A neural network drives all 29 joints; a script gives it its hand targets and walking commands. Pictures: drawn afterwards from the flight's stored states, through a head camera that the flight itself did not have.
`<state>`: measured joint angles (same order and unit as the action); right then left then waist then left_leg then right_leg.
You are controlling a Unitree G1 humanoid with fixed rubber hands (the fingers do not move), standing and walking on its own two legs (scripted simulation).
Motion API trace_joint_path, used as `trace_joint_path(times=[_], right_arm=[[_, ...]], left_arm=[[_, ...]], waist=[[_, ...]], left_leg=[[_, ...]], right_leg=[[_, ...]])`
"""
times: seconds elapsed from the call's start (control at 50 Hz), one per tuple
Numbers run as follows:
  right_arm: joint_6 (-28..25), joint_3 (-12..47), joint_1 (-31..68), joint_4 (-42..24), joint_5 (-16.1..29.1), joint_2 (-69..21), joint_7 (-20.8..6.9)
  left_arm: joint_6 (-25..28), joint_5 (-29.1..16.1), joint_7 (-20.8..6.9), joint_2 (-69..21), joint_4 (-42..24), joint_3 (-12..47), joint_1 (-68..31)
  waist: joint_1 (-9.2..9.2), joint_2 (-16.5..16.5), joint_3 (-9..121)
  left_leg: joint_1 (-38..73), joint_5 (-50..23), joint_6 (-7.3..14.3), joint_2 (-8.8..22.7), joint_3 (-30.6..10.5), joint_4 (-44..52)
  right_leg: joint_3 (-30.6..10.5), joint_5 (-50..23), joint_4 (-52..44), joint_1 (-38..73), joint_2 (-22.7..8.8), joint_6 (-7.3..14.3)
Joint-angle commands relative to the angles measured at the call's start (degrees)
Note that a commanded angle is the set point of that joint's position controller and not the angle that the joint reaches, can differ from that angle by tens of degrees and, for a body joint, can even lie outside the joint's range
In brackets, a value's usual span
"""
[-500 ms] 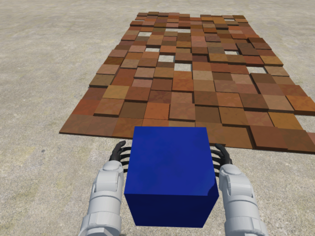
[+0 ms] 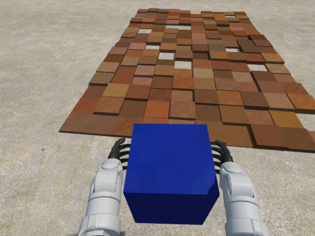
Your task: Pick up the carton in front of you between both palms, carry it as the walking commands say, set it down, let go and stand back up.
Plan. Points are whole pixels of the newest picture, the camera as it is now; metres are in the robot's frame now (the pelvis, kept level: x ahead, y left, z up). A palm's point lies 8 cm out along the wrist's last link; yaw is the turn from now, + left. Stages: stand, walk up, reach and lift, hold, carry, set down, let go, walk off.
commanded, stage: reach and lift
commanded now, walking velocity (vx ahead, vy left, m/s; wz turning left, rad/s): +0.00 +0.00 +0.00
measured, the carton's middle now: (169, 175) +0.30 +0.00 -0.05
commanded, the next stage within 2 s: hold in 0.34 s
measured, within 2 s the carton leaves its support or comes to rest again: neither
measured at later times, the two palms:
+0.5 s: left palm (113, 161) +0.29 +0.15 +0.05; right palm (229, 164) +0.29 -0.15 +0.05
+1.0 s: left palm (113, 156) +0.30 +0.15 +0.06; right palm (228, 159) +0.30 -0.15 +0.06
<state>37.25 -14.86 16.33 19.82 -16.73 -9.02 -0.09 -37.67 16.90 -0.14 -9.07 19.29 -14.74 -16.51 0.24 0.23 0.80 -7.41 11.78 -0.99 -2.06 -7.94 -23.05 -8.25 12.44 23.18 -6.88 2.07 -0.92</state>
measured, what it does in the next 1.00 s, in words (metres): stands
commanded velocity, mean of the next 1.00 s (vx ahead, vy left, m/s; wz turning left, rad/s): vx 0.09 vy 0.00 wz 0.00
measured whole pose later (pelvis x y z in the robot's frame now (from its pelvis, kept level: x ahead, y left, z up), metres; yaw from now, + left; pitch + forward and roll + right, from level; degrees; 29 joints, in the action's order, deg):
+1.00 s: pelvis +0.01 +0.00 -0.01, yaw +0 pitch -1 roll +0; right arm 45.6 -12.0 15.1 9.9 -14.2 -8.7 0.8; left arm -45.8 14.0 0.8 -8.7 9.5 -11.8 -15.2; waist 0.3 0.3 6.6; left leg -13.7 18.8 -0.8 0.5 -2.5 -29.6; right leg -3.7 19.4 29.7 -13.2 -0.3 -1.0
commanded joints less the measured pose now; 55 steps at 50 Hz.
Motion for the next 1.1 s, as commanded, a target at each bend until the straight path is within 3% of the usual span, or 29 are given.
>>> trace_joint_path(times=[0.0,0.3,0.42,0.54,0.82,0.84,0.88,0.9,0.96,1.04,1.08], right_arm=[[-1.4,31.2,27.0,-1.9,14.6,-54.4,-14.5],[0.7,32.2,26.0,-5.1,15.5,-53.7,-14.4],[2.9,35.9,25.9,-10.3,17.7,-53.7,-13.9],[4.9,31.7,26.5,-6.7,15.4,-51.5,-14.1],[4.1,31.7,31.7,-5.3,15.4,-52.9,-14.7],[4.1,31.9,32.0,-5.6,15.8,-52.8,-14.4],[4.4,33.0,32.0,-7.7,16.7,-52.6,-13.9],[4.6,34.1,32.5,-9.3,17.3,-52.4,-13.6],[6.7,38.2,31.9,-14.3,20.1,-52.1,-12.4],[13.0,43.3,31.2,-21.0,24.4,-48.6,-10.8],[16.8,44.4,30.7,-22.9,26.2,-46.5,-9.9]], left_arm=[[1.2,-14.5,-14.4,-54.9,-1.2,31.3,-25.7],[-0.8,-15.6,-14.3,-54.3,-4.4,32.4,-24.7],[-2.9,-17.9,-13.9,-54.1,-9.4,36.0,-25.0],[-4.8,-15.1,-14.0,-52.0,-5.5,31.6,-24.9],[-4.0,-15.6,-14.5,-53.8,-4.6,32.0,-30.4],[-4.1,-16.0,-14.2,-53.4,-4.8,31.9,-30.7],[-4.4,-16.9,-13.7,-53.1,-6.7,33.4,-30.7],[-4.6,-17.6,-13.4,-52.9,-8.4,34.4,-31.2],[-6.7,-20.5,-12.3,-52.6,-13.4,38.9,-30.7],[-13.1,-25.3,-10.9,-50.4,-20.0,44.3,-31.1],[-16.9,-27.7,-10.4,-49.3,-21.6,45.7,-31.2]], waist=[[0.03,-0.1,14.9],[0.05,-0.2,13.1],[-0.32,-0.2,15.5],[-0.07,-0.1,7.5],[-0.36,-0.3,10.7],[-0.04,0.4,11.9],[0.0,0.1,11.4],[0.03,0.2,10.5],[-0.07,-0.3,15.0],[-0.5,-5.2,14.6],[-0.61,-7.4,13.5]], left_leg=[[5.8,-13.2,-0.6,-3.9,4.3,2.9],[6.7,-13.1,-0.7,-3.9,4.2,3.9],[9.0,-16.3,-0.6,-3.9,3.9,4.5],[6.0,-6.3,-0.2,-3.7,4.3,6.2],[6.3,-4.9,-0.2,-3.4,4.6,5.1],[-0.4,4.3,0.3,6.2,2.8,0.2],[-5.5,25.1,1.2,5.4,1.5,2.1],[-7.2,27.7,1.4,5.4,1.8,1.8],[-6.5,20.3,2.2,6.3,3.7,-0.6],[-6.5,26.2,4.3,10.7,-1.2,2.5],[-6.5,25.5,5.5,12.8,-3.3,3.3]], right_leg=[[4.1,-12.9,-3.4,3.8,3.8,-0.2],[4.0,-12.8,-4.4,4.5,3.9,-0.2],[3.8,-16.2,-5.3,7.1,3.9,-0.4],[4.2,-6.3,-6.7,4.3,3.5,-0.2],[4.7,-4.7,-5.7,4.1,3.4,0.2],[1.9,4.0,-1.2,-2.6,-6.0,0.6],[-0.1,25.3,-3.3,-7.2,-5.6,1.4],[0.5,28.1,-2.8,-9.0,-5.5,1.5],[4.2,18.4,1.5,-8.2,-5.2,1.7],[7.4,18.2,7.0,-13.8,-5.0,1.2],[10.4,14.7,8.4,-15.1,-4.0,0.8]])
